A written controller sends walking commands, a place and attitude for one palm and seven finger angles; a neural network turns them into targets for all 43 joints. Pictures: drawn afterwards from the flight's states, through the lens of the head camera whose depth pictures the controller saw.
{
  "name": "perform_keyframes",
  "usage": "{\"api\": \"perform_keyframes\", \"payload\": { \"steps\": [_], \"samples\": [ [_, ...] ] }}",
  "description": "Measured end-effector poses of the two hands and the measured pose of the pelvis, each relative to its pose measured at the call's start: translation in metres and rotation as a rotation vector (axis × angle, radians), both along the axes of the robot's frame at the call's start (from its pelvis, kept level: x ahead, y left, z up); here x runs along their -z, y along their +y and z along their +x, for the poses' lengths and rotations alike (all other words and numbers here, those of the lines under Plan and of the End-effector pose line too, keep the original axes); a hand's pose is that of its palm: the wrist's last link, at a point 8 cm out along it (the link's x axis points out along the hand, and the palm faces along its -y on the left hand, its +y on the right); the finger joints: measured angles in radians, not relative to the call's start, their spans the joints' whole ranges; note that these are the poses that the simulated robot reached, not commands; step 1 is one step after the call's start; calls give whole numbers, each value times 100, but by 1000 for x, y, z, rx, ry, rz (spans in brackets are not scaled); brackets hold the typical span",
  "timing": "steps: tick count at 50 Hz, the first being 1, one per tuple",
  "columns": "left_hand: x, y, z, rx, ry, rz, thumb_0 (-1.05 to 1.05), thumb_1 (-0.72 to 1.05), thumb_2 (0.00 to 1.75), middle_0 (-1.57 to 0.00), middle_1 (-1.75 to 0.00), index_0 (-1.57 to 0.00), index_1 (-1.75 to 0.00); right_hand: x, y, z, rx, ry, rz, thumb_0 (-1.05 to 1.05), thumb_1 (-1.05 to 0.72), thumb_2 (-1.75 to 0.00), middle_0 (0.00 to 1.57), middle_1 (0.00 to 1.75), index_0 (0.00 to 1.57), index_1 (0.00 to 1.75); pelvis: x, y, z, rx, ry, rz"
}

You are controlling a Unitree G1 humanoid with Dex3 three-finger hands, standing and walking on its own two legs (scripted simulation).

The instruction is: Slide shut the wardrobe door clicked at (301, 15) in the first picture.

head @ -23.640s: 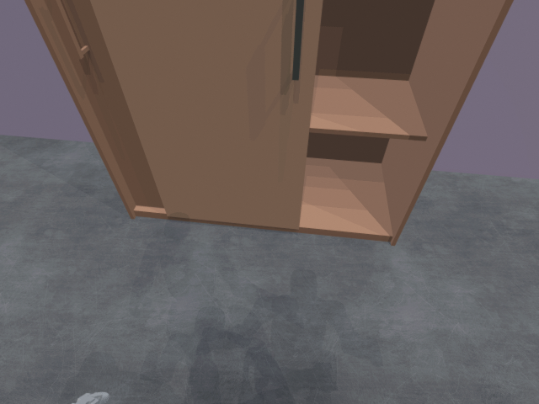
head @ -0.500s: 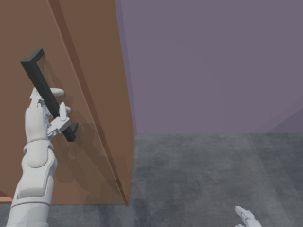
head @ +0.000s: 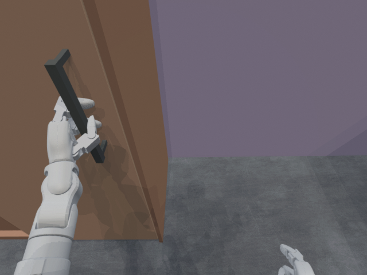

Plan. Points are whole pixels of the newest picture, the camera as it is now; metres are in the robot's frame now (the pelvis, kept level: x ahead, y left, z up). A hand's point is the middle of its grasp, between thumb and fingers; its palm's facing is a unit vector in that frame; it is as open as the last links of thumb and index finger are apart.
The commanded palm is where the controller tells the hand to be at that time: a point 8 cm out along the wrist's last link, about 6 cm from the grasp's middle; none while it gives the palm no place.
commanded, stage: stop walking and hold the door there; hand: left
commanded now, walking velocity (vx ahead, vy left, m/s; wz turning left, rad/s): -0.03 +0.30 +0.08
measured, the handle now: (84, 114) +0.39 +0.24 +0.17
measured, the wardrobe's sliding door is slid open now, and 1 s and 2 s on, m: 0.00 0.00 0.00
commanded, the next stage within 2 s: loosen the grip on the handle in 0.98 s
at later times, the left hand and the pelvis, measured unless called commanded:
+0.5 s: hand (90, 138) +0.34 +0.21 +0.15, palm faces +0.04 -0.99 -0.09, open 5.9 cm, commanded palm +0.31 +0.24 +0.15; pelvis -0.03 +0.10 -0.02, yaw -1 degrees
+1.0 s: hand (90, 138) +0.34 +0.21 +0.15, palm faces +0.06 -0.99 -0.10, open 5.9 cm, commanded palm +0.31 +0.24 +0.15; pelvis -0.03 +0.10 +0.00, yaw -5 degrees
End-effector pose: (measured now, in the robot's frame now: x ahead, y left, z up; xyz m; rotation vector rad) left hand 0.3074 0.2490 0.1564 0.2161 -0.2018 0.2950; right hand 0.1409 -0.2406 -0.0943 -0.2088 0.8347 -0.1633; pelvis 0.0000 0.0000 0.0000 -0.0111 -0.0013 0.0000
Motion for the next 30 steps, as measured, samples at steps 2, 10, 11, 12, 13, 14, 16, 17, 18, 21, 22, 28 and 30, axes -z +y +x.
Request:
{"api": "perform_keyframes", "payload": {
  "steps": [2, 10, 11, 12, 13, 14, 16, 17, 18, 21, 22, 28, 30],
  "samples": [
    [0, 1, 0, 10, -3, 2, -6, 77, 81, -45, -140, -24, -139, 1, 2, 1, -4, 5, -2, 1, -91, -90, 20, 30, 21, 30, 1, 4, -2, -7, 4, -4],
    [2, 7, 2, 91, -33, -1, -6, 75, 81, -45, -140, -26, -139, 5, 21, 1, -19, 45, -33, 1, -91, -90, 20, 30, 21, 30, 8, 33, -14, -40, 16, -7],
    [2, 8, 3, 105, -39, -4, -6, 75, 81, -45, -140, -26, -138, 6, 25, 0, -19, 47, -36, 1, -91, -90, 20, 30, 21, 30, 10, 38, -16, -37, 14, -3],
    [3, 9, 3, 119, -46, -8, -6, 75, 81, -45, -140, -26, -138, 6, 31, -1, -17, 46, -36, 1, -91, -90, 20, 30, 21, 30, 11, 43, -17, -33, 12, -1],
    [3, 9, 4, 131, -51, -13, -6, 75, 81, -45, -140, -26, -138, 6, 36, -2, -14, 43, -33, 1, -91, -90, 20, 30, 21, 30, 12, 47, -18, -24, 8, 0],
    [3, 10, 4, 142, -51, -20, -5, 76, 81, -45, -140, -26, -138, 6, 43, -3, -13, 39, -27, 1, -91, -90, 20, 30, 20, 30, 11, 51, -19, -14, 1, -1],
    [3, 10, 3, 159, -38, -43, -4, 76, 81, -45, -140, -26, -138, 4, 58, -5, -21, 32, -5, 1, -91, -90, 20, 30, 20, 30, 6, 59, -21, 1, -17, -3],
    [2, 9, 3, 165, -24, -53, -4, 77, 81, -45, -140, -25, -138, 3, 65, -6, -32, 30, 11, 1, -91, -90, 20, 30, 20, 30, 3, 64, -22, -4, -25, -7],
    [1, 10, 2, 171, -12, -56, -3, 77, 81, -45, -140, -25, -138, 2, 74, -7, -49, 29, 27, 1, -91, -90, 20, 30, 20, 30, 1, 67, -24, -24, -29, -5],
    [3, 12, 4, 212, -38, -58, -3, 77, 81, -45, -140, -23, -136, 7, 94, -6, -108, 36, 39, 1, -91, -90, 20, 30, 20, 30, 9, 74, -30, -18, -26, 27],
    [4, 13, 5, 230, -51, -58, -3, 77, 81, -45, -140, -23, -136, 8, 100, -7, -105, 39, 36, 1, -91, -90, 20, 30, 21, 30, 11, 79, -30, 4, -21, 20],
    [8, 17, 10, 319, -110, -79, -5, 75, 83, -45, -140, -24, -136, 22, 131, -15, -11, 28, 54, 1, -91, -90, 20, 30, 21, 30, 21, 107, -24, 53, -31, 10],
    [7, 18, 11, 327, -98, -76, -4, 75, 83, -45, -140, -25, -136, 20, 142, -21, -10, 47, 78, 1, -91, -90, 20, 30, 21, 30, 14, 109, -21, 61, -31, 9]
  ]
}}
